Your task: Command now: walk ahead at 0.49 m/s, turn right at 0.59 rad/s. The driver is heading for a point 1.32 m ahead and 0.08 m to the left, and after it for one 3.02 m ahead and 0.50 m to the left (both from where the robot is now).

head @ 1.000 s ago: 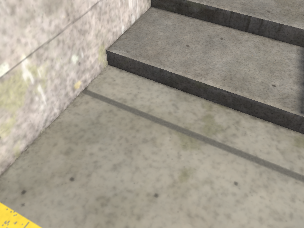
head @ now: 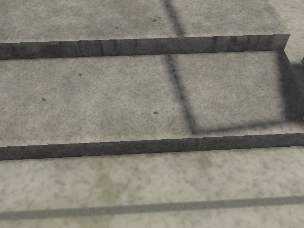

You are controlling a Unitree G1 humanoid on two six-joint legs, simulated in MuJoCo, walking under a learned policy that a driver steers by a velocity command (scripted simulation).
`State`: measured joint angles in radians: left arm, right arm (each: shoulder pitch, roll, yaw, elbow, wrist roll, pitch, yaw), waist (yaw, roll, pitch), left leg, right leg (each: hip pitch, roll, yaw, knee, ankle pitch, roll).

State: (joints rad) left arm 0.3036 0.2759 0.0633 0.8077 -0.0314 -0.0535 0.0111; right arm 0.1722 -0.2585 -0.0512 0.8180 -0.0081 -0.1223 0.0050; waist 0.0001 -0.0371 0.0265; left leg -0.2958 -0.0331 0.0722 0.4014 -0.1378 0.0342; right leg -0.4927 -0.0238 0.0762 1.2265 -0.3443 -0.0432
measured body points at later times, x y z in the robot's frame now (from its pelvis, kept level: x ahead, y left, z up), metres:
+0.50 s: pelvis +0.27 -0.08 +0.00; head +0.30 -0.10 +0.45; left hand +0.42 +0.16 -0.10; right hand +0.32 -0.37 -0.13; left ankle +0.22 +0.08 -0.64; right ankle +0.30 -0.17 -0.74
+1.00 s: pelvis +0.54 -0.06 -0.01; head +0.57 -0.04 +0.44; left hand +0.64 +0.20 -0.14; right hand +0.63 -0.33 -0.12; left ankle +0.61 +0.02 -0.74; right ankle +0.42 -0.18 -0.63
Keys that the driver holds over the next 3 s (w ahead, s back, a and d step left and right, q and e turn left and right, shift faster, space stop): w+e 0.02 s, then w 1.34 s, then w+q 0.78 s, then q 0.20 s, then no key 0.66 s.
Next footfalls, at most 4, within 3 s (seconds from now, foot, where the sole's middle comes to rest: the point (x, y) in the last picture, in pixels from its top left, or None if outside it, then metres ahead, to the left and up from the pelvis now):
0.34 right None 0.34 -0.18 -0.78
0.88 left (154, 189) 0.65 0.02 -0.78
1.46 right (211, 112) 1.01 -0.27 -0.66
2.10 left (161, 78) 1.26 -0.02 -0.66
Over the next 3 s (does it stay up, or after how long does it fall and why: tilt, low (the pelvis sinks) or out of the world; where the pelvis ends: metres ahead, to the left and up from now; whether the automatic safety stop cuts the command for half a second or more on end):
stays up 1.47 -0.06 0.23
